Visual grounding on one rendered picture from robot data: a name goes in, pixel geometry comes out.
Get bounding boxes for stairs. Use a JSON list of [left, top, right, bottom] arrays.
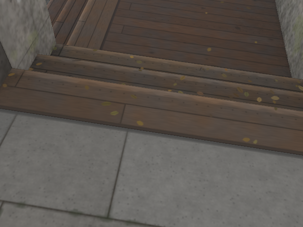
[[28, 44, 303, 112], [46, 0, 88, 45]]

